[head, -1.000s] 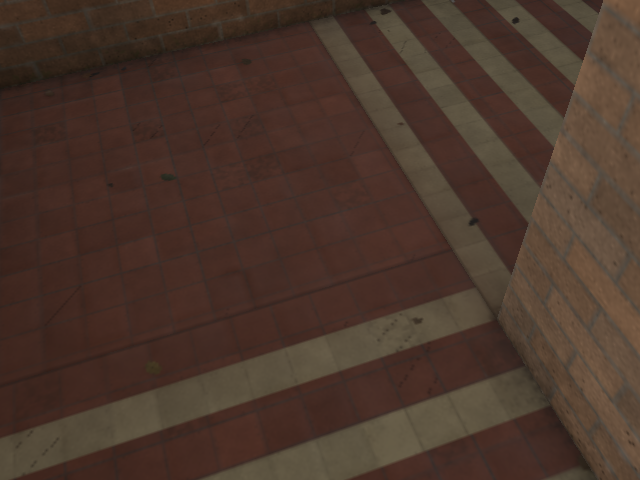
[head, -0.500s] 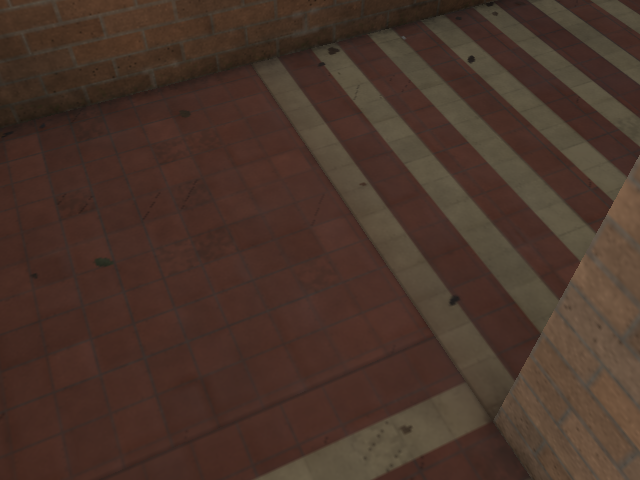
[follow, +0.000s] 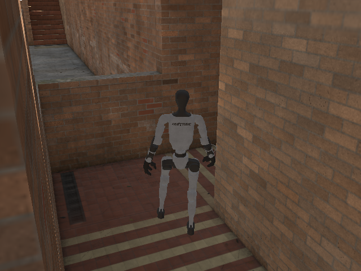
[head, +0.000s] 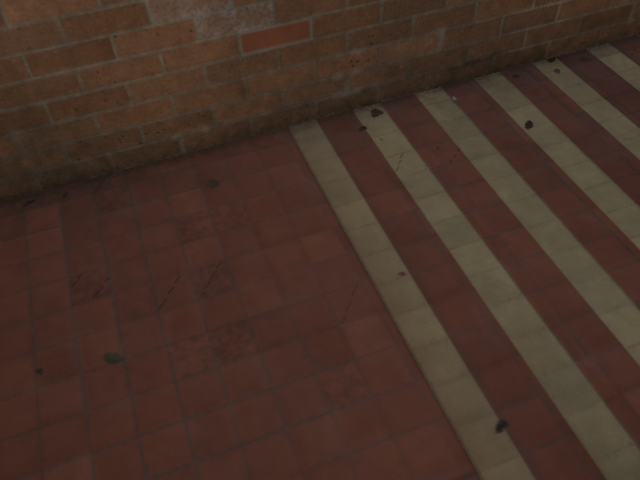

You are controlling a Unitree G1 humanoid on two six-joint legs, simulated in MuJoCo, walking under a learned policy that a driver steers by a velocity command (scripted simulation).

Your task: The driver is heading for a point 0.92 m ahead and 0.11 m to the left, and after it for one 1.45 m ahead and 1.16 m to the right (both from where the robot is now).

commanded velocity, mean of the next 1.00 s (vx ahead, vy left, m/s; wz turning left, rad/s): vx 0.29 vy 0.00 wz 0.00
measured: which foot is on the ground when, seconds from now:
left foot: up 0.00-0.22, down 0.24-0.72, up 0.74-0.94, down 0.96-1.00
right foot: down 0.00-0.26, up 0.28-0.68, down 0.70-1.00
